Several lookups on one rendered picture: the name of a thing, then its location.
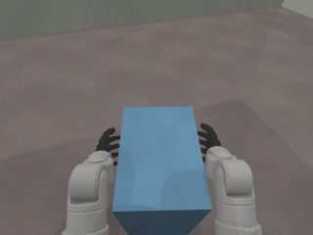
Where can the right robot forearm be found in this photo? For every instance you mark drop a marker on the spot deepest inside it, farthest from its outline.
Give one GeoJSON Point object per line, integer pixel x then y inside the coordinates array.
{"type": "Point", "coordinates": [233, 193]}

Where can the left robot hand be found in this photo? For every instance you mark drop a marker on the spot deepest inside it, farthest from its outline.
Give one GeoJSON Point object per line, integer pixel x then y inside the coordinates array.
{"type": "Point", "coordinates": [105, 140]}

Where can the left robot forearm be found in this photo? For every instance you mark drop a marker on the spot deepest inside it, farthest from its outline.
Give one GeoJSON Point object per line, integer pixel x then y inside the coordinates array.
{"type": "Point", "coordinates": [88, 195]}

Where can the carton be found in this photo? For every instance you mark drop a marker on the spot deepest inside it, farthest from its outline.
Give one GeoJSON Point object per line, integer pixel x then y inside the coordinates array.
{"type": "Point", "coordinates": [160, 184]}

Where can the right robot hand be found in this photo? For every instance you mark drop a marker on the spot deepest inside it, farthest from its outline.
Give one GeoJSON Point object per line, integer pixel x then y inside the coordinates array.
{"type": "Point", "coordinates": [211, 138]}

